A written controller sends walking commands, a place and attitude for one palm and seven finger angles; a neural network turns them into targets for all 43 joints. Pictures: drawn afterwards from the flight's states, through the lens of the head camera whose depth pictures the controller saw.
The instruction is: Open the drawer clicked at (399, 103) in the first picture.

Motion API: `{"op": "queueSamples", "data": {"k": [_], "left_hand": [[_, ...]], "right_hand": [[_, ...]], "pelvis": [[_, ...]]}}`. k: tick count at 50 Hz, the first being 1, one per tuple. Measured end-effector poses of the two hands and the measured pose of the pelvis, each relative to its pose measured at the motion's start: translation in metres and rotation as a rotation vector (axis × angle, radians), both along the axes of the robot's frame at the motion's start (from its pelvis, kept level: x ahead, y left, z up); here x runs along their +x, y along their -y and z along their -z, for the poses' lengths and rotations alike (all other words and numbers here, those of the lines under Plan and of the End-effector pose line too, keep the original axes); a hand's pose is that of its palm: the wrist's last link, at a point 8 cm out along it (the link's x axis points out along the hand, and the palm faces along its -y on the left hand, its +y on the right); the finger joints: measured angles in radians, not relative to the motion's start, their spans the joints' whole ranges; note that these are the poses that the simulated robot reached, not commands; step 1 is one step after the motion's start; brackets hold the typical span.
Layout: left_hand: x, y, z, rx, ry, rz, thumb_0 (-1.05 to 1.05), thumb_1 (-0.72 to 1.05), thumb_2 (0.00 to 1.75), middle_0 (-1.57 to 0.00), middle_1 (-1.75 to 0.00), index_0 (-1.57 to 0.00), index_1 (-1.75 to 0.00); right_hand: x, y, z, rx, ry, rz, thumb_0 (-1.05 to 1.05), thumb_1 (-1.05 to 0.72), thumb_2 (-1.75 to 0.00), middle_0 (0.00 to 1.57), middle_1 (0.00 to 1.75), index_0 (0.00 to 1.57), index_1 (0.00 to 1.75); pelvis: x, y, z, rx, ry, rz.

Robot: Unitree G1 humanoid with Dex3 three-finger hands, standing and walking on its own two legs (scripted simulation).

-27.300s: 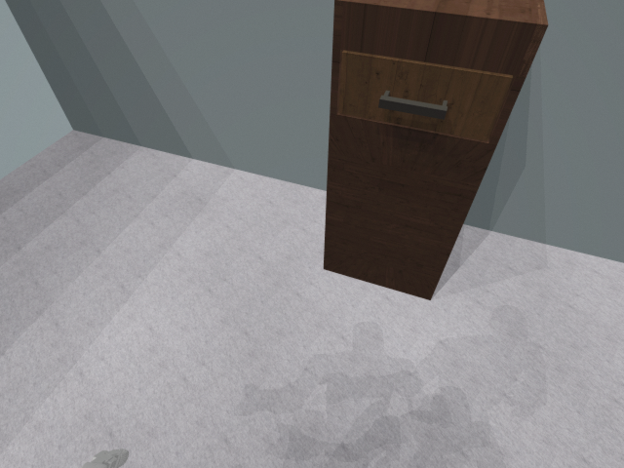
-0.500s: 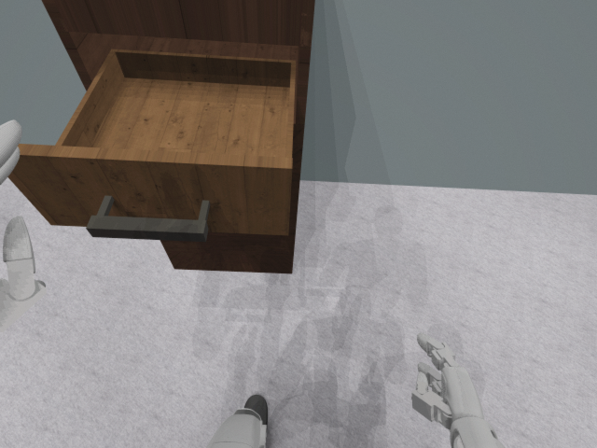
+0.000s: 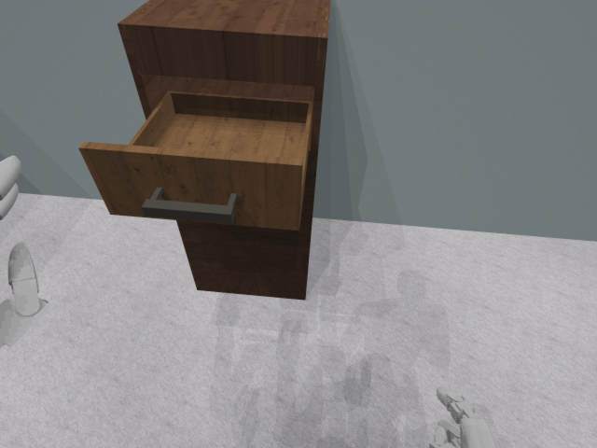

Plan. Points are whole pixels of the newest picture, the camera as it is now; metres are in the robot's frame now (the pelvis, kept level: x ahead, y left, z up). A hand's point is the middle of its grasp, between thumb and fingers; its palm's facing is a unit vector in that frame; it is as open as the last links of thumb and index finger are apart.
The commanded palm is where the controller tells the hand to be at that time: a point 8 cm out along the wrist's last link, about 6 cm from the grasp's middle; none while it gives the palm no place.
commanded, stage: stop stepping back and stand still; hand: left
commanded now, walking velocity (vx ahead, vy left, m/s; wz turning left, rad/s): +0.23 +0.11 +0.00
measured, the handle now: (192, 203) +0.51 +0.23 +0.03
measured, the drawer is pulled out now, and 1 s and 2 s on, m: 0.29 0.29 0.29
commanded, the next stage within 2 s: let the arm hang, fingers relaxed in 0.48 s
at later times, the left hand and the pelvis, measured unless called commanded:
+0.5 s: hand (24, 311) +0.18 +0.25 +0.20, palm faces +0.45 -0.76 -0.48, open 7.4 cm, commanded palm +0.12 +0.29 +0.22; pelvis +0.00 +0.01 +0.00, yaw +2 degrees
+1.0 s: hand out of the picture -0.01 +0.20 -0.17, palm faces +0.07 -0.98 -0.21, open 6.9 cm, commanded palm none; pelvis -0.02 +0.01 +0.00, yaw +3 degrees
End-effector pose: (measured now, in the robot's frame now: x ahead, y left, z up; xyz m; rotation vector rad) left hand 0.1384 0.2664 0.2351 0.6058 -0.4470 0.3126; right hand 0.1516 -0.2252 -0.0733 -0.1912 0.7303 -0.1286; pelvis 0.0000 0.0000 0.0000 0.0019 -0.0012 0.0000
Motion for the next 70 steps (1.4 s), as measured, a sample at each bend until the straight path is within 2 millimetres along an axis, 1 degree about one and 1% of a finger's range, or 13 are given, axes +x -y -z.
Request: {"op": "queueSamples", "data": {"k": [7, 12, 18, 22, 29, 31, 35, 39, 43, 49, 56, 62, 70], "left_hand": [[0.002, -0.027, 0.027, -0.112, 0.007, -0.096, 0.01, 0.89, 0.89, -0.21, -0.3, -0.21, -0.3], [0.004, -0.016, 0.032, -0.081, -0.074, -0.085, 0.02, 0.89, 0.89, -0.21, -0.3, -0.21, -0.3], [-0.002, 0.004, 0.014, -0.015, -0.052, -0.02, 0.02, 0.89, 0.89, -0.21, -0.3, -0.21, -0.3], [-0.001, -0.008, 0.01, -0.014, -0.048, -0.057, 0.01, 0.88, 0.89, -0.22, -0.3, -0.22, -0.3], [0.009, -0.032, 0.03, -0.084, -0.116, -0.117, 0.01, 0.89, 0.89, -0.21, -0.3, -0.21, -0.3], [0.021, -0.037, 0.06, -0.099, -0.22, -0.105, 0.01, 0.89, 0.89, -0.21, -0.3, -0.21, -0.3], [0.029, -0.042, 0.192, -0.31, -0.737, -0.186, 0.0, 0.9, 0.9, -0.2, -0.3, -0.2, -0.3], [-0.022, -0.004, 0.308, -0.487, -1.233, -0.209, 0.01, 0.91, 0.89, -0.2, -0.3, -0.2, -0.3], [-0.089, 0.037, 0.365, -0.656, -1.507, -0.225, 0.0, 0.93, 0.89, -0.2, -0.3, -0.2, -0.3], [-0.144, 0.018, 0.372, -0.674, -1.621, -0.352, -0.03, 1.0, 0.89, -0.21, -0.3, -0.21, -0.3], [-0.191, 0.003, 0.361, -0.629, -1.743, -0.457, -0.01, 0.94, 0.89, -0.2, -0.3, -0.2, -0.3], [-0.198, 0.006, 0.358, -0.617, -1.758, -0.471, 0.0, 0.92, 0.89, -0.2, -0.3, -0.2, -0.3], [-0.183, 0.027, 0.365, -0.642, -1.737, -0.404, 0.01, 0.91, 0.89, -0.2, -0.3, -0.2, -0.3]], "right_hand": [[-0.018, 0.009, 0.007, -0.059, -0.017, 0.023, 0.01, -0.91, -0.9, 0.21, 0.3, 0.2, 0.3], [-0.023, 0.004, 0.008, -0.018, 0.004, 0.021, 0.01, -0.91, -0.9, 0.21, 0.3, 0.2, 0.3], [-0.017, 0.003, 0.016, 0.014, -0.037, -0.016, 0.01, -0.91, -0.9, 0.21, 0.3, 0.2, 0.3], [-0.009, 0.003, 0.01, 0.002, -0.049, -0.013, 0.01, -0.91, -0.9, 0.21, 0.3, 0.2, 0.3], [0.012, -0.005, -0.004, -0.027, 0.0, -0.018, 0.01, -0.91, -0.9, 0.21, 0.3, 0.2, 0.3], [0.018, -0.007, 0.0, -0.015, 0.011, -0.061, 0.01, -0.91, -0.9, 0.21, 0.3, 0.2, 0.3], [0.016, -0.006, 0.025, 0.006, -0.064, -0.076, 0.01, -0.91, -0.9, 0.21, 0.3, 0.2, 0.3], [-0.013, -0.008, 0.04, 0.018, -0.174, -0.043, 0.01, -0.91, -0.9, 0.21, 0.3, 0.2, 0.3], [-0.061, -0.007, 0.045, -0.007, -0.34, -0.013, 0.01, -0.91, -0.9, 0.21, 0.3, 0.2, 0.3], [-0.131, -0.008, 0.054, -0.018, -0.578, 0.005, 0.01, -0.91, -0.9, 0.21, 0.3, 0.2, 0.3], [-0.177, -0.016, 0.065, 0.037, -0.672, 0.059, 0.01, -0.91, -0.9, 0.2, 0.3, 0.2, 0.3], [-0.194, -0.026, 0.071, 0.079, -0.694, 0.077, 0.01, -0.91, -0.9, 0.2, 0.3, 0.2, 0.3], [-0.203, -0.035, 0.073, 0.108, -0.698, 0.095, 0.01, -0.91, -0.9, 0.2, 0.3, 0.2, 0.3]], "pelvis": [[-0.008, -0.008, 0.007, -0.003, -0.015, -0.037], [-0.008, -0.002, 0.006, 0.021, -0.006, -0.026], [-0.006, 0.004, 0.004, -0.007, -0.001, -0.043], [-0.002, 0.0, -0.002, -0.003, -0.007, -0.037], [0.002, -0.011, -0.005, -0.004, -0.003, -0.026], [0.0, -0.015, -0.004, -0.005, -0.019, -0.04], [-0.006, -0.021, 0.002, 0.011, -0.033, -0.044], [-0.01, -0.019, 0.004, 0.01, -0.015, -0.037], [-0.014, -0.014, 0.002, 0.006, 0.011, -0.044], [-0.022, -0.011, -0.004, -0.013, 0.019, -0.055], [-0.025, -0.016, -0.008, -0.011, 0.027, -0.039], [-0.027, -0.016, -0.009, -0.005, 0.036, -0.027], [-0.029, -0.014, -0.009, -0.002, 0.04, -0.017]]}}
